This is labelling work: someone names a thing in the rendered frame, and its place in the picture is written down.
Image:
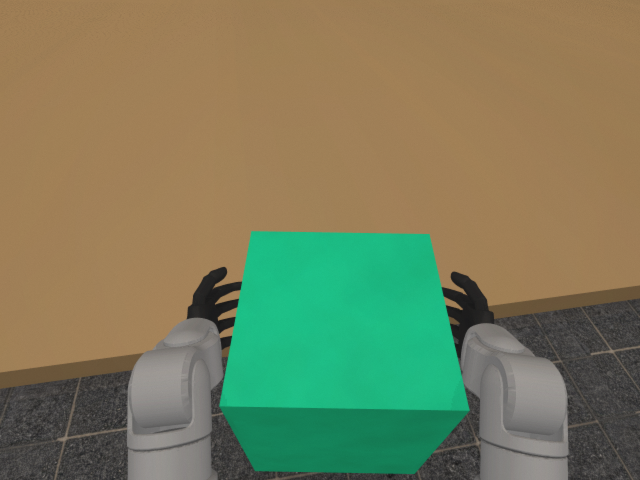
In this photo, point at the right robot forearm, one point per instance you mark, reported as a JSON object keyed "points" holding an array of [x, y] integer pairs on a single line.
{"points": [[523, 407]]}

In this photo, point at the carton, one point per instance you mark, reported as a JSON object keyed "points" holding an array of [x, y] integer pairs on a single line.
{"points": [[342, 358]]}

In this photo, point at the right robot hand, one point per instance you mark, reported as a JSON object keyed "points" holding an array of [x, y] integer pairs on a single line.
{"points": [[474, 304]]}

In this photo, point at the left robot hand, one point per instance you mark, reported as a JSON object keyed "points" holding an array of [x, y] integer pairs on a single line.
{"points": [[205, 297]]}

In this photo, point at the left robot forearm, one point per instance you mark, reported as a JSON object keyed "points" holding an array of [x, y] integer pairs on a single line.
{"points": [[169, 417]]}

